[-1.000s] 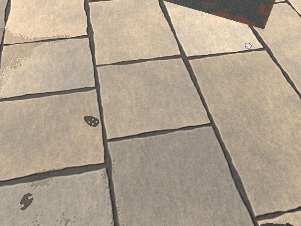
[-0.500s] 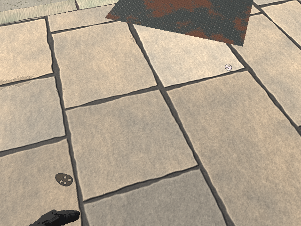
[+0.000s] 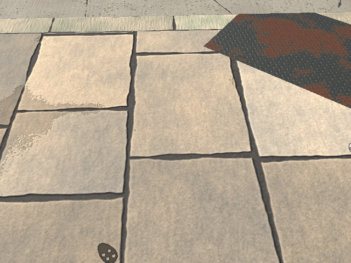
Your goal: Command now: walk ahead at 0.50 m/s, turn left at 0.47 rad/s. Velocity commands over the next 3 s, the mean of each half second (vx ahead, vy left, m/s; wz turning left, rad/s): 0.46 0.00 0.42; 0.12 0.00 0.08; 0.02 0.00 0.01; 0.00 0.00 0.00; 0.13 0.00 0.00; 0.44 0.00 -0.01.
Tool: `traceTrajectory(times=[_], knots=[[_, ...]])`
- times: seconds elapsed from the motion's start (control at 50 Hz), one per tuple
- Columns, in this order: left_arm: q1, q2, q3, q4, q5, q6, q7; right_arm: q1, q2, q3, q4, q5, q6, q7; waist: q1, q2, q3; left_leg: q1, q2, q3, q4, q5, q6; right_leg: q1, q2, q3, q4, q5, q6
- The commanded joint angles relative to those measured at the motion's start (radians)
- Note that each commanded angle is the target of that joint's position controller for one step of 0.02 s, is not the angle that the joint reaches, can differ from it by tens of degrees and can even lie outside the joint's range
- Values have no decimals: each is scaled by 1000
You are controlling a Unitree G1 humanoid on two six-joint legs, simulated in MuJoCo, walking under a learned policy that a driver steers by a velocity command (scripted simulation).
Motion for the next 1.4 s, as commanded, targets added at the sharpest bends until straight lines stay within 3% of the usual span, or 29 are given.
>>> traceTrajectory(times=[0.02, 0.04, 0.06, 0.08, 0.1, 0.12, 0.14, 0.16, 0.18, 0.26, 0.36, 0.42, 0.48, 0.52, 0.54, 0.56, 0.58, 0.6, 0.62, 0.66, 0.68, 0.76, 0.82, 0.86, 0.88, 0.9, 0.96, 1.12, 1.4], knots=[[-18, 204, 49, -46, -8, 18, 18, -23, -112, -37, -104, -1, -10, 14, -57, -120, -9, 55, -64, 77, -1, -145, 52, 41, -312, 31, 183, 991, -113], [-36, 208, 50, -53, -8, 28, 24, 104, -147, -61, -76, 1, -8, 12, -130, -113, -78, 223, -108, 99, -37, -132, 80, 2, -286, 5, 357, 1076, -92], [-36, 194, 43, -67, -4, 28, 29, 271, -213, -95, -36, 3, -4, -3, -208, -63, -167, 503, -102, 27, -80, -88, 124, -164, -242, -8, 604, 943, -55], [32, 84, 7, -114, 23, 5, 18, 345, -329, -124, -27, 2, 1, -22, -168, 164, -268, 876, 149, -433, -110, -153, 273, -588, -97, -4, 984, 313, 6], [24, 69, -9, -127, 18, -41, -2, 343, -305, -106, -52, -1, -10, -18, -153, 187, -397, 1027, 284, -862, -280, -221, 388, -809, 35, 216, 1172, -244, 15], [-79, 142, 12, -153, -22, -69, -18, 323, -232, -85, -51, -10, -17, -16, -187, 107, -310, 980, 248, -731, -299, -223, 324, -907, -35, 298, 1201, -181, -11], [-125, 142, 8, -169, -31, -83, -21, 268, -199, -76, -58, -7, -21, -18, -162, 45, -197, 836, 206, -578, -302, -157, 282, -909, -80, 280, 1133, -91, -28], [-134, 133, 11, -164, -12, -85, -14, 198, -178, -69, -73, -6, -21, -18, -116, -34, -125, 685, 163, -476, -315, -71, 250, -858, -118, 270, 1035, -30, -25], [-128, 144, 21, -158, 4, -74, -8, 149, -146, -58, -91, -12, -21, -20, -81, -30, -86, 575, 129, -407, -340, 16, 232, -788, -144, 268, 963, 10, -17], [-112, 104, 20, -172, 22, -31, -3, 142, -171, -62, -103, -11, -26, -39, -42, 8, -57, 411, 82, -301, -398, 151, 242, -714, -140, 240, 807, 117, 47], [-276, 59, 0, -214, 14, -36, -13, 218, -171, -59, -63, -7, -23, -57, -117, 44, -23, 389, 26, -200, -403, 58, 169, -656, -100, 215, 442, 448, 62], [-340, 72, 1, -241, 15, -48, -24, 259, -173, -57, -28, -10, -16, -60, -143, 55, 5, 431, 45, -211, -351, 160, 146, -625, -64, 207, 338, 515, 39], [-319, 100, 12, -242, 24, -61, -37, 265, -163, -54, -11, -13, -3, -69, -127, 67, -25, 547, 80, -256, -233, 270, 118, -610, -45, 221, 274, 446, -5], [-216, 120, 23, -210, 31, -68, -37, 220, -158, -52, -16, -13, 5, -73, -64, 74, -66, 570, 58, -260, -115, 379, 85, -486, -26, 200, 210, 460, -43], [-143, 155, 32, -194, 43, -74, -33, 217, -141, -45, -28, -19, 4, -72, -35, 36, -134, 532, -1, -233, 7, 354, 48, -326, -77, 227, 208, 711, -73], [-54, 209, 38, -190, 64, -74, -29, 276, -98, -28, -43, -35, -2, -71, -35, -98, -276, 341, -81, -204, 250, 52, -5, -16, -255, 387, 311, 1092, -168], [0, 163, 28, -162, 51, -55, -31, 435, -60, -13, -2, -19, -3, -67, -53, -309, -423, 155, -167, -172, 526, -646, -71, 192, -452, 637, 312, 1211, -341], [10, 114, 15, -159, 13, -39, -39, 420, -149, -29, 14, -11, 7, -63, -32, -214, -417, 113, -133, -228, 598, -703, -86, 143, -430, 691, 268, 970, -331], [-62, 107, 12, -167, 1, -26, -37, 325, -176, -40, -1, 1, 24, -66, -32, -150, -290, 51, -100, -205, 634, -643, -102, 35, -396, 629, 228, 751, -292], [-199, 65, -11, -187, 15, -5, -32, 223, -159, -43, -20, -13, 63, -80, -67, -89, -137, 84, -32, -147, 519, -549, -117, -228, -321, 523, 135, 502, -239], [-237, 72, -10, -184, 25, 4, -31, 231, -129, -38, -19, -13, 78, -85, -96, -128, -100, 163, -14, -126, 409, -521, -119, -338, -278, 468, 94, 421, -212], [-242, 95, 0, -156, 30, 19, -20, 258, -74, -23, 16, -23, 80, -94, -97, -176, -144, 367, -30, -61, 125, -364, -117, -407, -225, 361, 74, 424, -210], [-259, 87, -7, -140, 13, 32, -15, 248, -72, -24, 38, -30, 81, -87, -113, -147, -133, 493, -43, -33, -69, -163, -87, -459, -202, 343, 72, 114, -171], [-224, 49, -23, -116, 20, 34, -18, 196, -99, -26, 14, -53, 80, -88, -98, -106, -71, 517, 15, -103, -160, -136, -48, -523, -152, 334, 75, -147, -80], [-196, 64, -17, -113, 25, 35, -19, 169, -161, -39, 7, -45, 79, -93, -55, -36, -20, 439, 36, -125, -166, -248, -21, -520, -96, 290, 93, -168, -42], [-204, 67, -15, -110, 24, 38, -15, 167, -155, -43, 26, -39, 73, -90, -55, 22, 10, 323, 10, -115, -185, -403, -14, -448, -65, 243, 130, -104, -22], [-189, 56, -17, -86, 18, 45, 0, 137, -91, -26, 35, -42, 40, -84, -48, 56, 15, 284, 0, -109, -212, -318, -46, -370, -65, 230, 203, 46, -31], [-183, 56, -12, -21, 10, 52, 2, 168, -92, -24, 84, -27, 22, -84, -61, -10, -44, 373, -12, -88, -151, -64, -45, -308, -65, 217, 262, 307, -30], [-185, 68, -5, 82, 4, 78, 26, 153, -71, -15, 182, -25, 31, -85, -57, -27, -23, 397, -33, -60, -176, -38, -41, -271, -68, 218, 258, 335, -19]])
